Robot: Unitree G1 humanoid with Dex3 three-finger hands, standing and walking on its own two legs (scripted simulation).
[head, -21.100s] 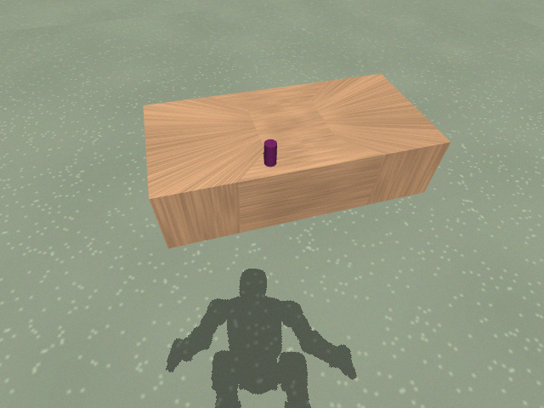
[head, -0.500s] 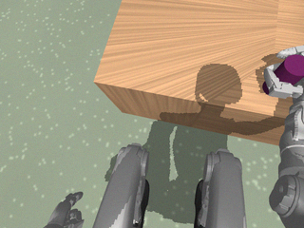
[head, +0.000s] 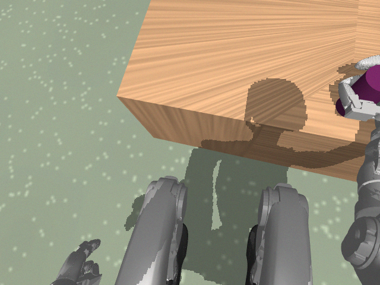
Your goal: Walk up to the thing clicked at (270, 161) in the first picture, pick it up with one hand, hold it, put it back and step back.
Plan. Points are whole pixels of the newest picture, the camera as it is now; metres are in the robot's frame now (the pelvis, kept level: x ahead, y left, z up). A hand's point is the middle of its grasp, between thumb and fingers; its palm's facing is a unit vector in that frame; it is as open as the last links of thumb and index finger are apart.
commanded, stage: loosen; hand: right
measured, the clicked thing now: (364, 94) +0.48 -0.28 -0.02
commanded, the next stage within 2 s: open in 0.14 s
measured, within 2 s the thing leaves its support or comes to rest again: neither
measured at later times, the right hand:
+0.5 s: hand (363, 88) +0.49 -0.27 +0.00, palm faces +0.24 +0.97 -0.02, open 10.1 cm
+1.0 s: hand out of the picture +0.48 -0.33 +0.07, palm faces +0.31 +0.95 -0.06, open 16.1 cm
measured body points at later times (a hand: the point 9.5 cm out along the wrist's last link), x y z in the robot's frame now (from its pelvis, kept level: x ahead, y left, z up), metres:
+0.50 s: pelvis +0.00 +0.00 -0.01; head +0.21 -0.04 +0.39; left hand +0.10 +0.28 -0.13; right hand +0.47 -0.32 +0.00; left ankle +0.08 +0.11 -0.36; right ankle +0.09 -0.14 -0.36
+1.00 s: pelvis +0.00 +0.00 +0.03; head +0.20 -0.03 +0.43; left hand +0.11 +0.27 -0.10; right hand +0.46 -0.38 +0.08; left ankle +0.08 +0.11 -0.36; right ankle +0.09 -0.14 -0.36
